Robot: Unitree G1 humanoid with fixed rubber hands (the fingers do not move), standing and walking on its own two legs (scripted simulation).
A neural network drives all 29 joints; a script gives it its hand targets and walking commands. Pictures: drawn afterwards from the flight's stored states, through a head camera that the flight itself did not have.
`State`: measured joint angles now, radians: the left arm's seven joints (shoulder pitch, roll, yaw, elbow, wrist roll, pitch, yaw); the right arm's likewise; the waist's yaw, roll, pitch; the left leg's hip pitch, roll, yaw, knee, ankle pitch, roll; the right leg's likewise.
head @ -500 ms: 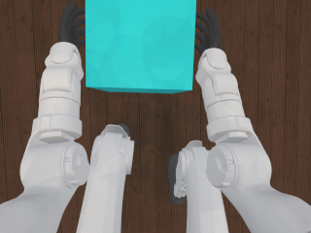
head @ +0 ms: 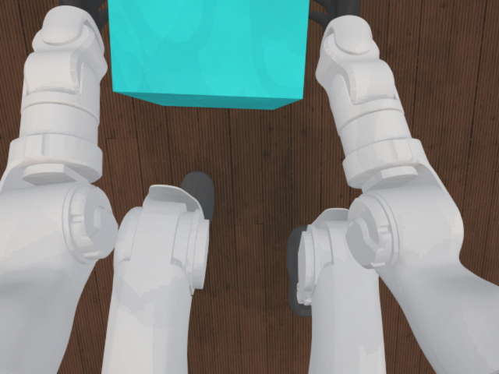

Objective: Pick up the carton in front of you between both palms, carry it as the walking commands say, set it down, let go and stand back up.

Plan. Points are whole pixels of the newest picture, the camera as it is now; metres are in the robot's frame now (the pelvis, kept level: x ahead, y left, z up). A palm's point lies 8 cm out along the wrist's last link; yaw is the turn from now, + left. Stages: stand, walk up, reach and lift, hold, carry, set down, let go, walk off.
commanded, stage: set down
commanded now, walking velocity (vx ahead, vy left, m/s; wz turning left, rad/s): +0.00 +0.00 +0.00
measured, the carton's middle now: (216, 31) +0.52 +0.15 -0.24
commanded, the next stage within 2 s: none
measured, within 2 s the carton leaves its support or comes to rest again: rests again in 0.26 s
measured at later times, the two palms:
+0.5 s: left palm (87, 26) +0.48 +0.29 -0.18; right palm (336, 31) +0.54 -0.01 -0.18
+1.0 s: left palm (89, 41) +0.47 +0.30 -0.20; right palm (345, 34) +0.54 -0.03 -0.19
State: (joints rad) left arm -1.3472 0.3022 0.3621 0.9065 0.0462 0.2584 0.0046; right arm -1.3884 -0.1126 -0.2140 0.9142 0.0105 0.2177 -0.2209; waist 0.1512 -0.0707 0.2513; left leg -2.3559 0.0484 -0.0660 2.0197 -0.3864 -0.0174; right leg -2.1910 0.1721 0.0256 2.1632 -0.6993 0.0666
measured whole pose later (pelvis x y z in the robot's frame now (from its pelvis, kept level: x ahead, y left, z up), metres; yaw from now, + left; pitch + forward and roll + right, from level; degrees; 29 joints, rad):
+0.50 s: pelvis -0.01 +0.00 -0.01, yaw +0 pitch +39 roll -1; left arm -1.41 0.38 0.38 1.04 0.06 0.19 -0.07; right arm -1.46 -0.12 -0.23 0.99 -0.05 0.20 -0.14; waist 0.15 -0.08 0.34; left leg -2.34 0.08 -0.06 2.04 -0.37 -0.02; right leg -2.21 0.20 0.04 2.19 -0.66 0.07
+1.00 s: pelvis -0.02 +0.00 -0.01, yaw +0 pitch +34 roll -1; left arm -1.49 0.42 0.43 1.24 0.03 0.05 -0.05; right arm -1.54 -0.21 -0.13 1.08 0.00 0.13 -0.11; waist 0.13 -0.04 0.47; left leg -2.29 0.06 -0.05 2.04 -0.36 -0.01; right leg -2.15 0.19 0.04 2.20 -0.66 0.08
